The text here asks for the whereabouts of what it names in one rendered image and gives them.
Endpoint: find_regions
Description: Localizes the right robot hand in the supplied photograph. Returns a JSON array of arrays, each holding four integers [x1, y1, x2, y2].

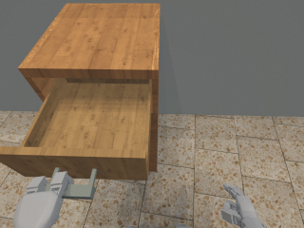
[[221, 183, 258, 228]]

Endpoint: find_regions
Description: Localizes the handle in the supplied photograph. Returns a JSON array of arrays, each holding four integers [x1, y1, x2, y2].
[[44, 167, 98, 200]]

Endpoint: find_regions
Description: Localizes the robot right forearm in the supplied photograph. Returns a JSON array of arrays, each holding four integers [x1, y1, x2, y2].
[[241, 217, 266, 228]]

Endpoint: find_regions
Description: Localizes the drawer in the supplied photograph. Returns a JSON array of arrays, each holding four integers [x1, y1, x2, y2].
[[0, 78, 152, 181]]

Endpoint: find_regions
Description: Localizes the left robot hand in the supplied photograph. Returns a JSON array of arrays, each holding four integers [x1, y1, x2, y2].
[[13, 171, 74, 228]]

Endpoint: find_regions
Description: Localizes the cabinet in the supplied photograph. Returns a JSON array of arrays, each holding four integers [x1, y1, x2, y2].
[[18, 3, 161, 172]]

